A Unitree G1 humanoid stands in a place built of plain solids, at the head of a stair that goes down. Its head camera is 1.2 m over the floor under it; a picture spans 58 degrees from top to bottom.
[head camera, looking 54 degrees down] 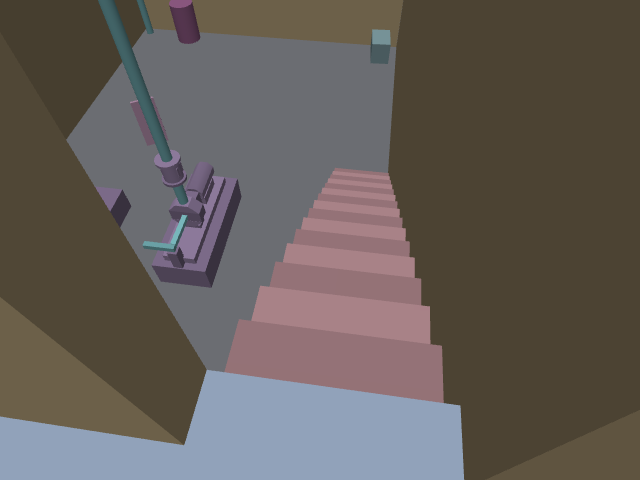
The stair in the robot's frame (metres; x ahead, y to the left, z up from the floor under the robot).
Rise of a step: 0.19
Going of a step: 0.24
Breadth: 0.70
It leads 8 degrees to the right of straight ahead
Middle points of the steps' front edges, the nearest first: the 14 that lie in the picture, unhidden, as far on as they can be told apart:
0.37 -0.03 0.00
0.62 -0.06 -0.19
0.86 -0.10 -0.37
1.10 -0.13 -0.56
1.34 -0.17 -0.75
1.59 -0.20 -0.93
1.83 -0.23 -1.12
2.07 -0.27 -1.31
2.32 -0.30 -1.49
2.56 -0.33 -1.68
2.80 -0.37 -1.86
3.04 -0.40 -2.05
3.29 -0.44 -2.24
3.53 -0.47 -2.42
